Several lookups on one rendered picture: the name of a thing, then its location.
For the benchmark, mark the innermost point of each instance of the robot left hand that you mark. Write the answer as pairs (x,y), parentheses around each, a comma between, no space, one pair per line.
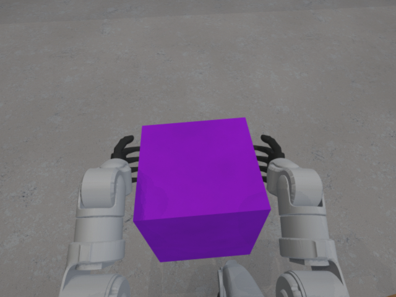
(120,152)

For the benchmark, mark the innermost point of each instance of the robot left forearm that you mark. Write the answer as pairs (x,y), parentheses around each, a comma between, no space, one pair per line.
(98,238)

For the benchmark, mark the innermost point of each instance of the right robot thigh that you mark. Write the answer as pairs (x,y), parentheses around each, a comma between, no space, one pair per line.
(235,281)

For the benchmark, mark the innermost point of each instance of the right robot upper arm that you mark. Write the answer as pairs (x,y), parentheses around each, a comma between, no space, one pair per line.
(309,283)

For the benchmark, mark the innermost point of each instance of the robot right hand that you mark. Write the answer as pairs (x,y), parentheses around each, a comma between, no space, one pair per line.
(273,153)

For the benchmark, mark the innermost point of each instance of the right robot shin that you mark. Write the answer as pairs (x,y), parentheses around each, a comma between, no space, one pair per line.
(230,262)

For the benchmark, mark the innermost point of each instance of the carton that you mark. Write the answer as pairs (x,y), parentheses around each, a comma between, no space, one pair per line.
(200,192)

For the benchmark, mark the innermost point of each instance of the left robot upper arm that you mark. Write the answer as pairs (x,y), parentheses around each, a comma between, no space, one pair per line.
(97,285)

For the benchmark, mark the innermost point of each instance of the robot right forearm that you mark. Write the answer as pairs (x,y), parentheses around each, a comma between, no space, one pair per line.
(301,205)

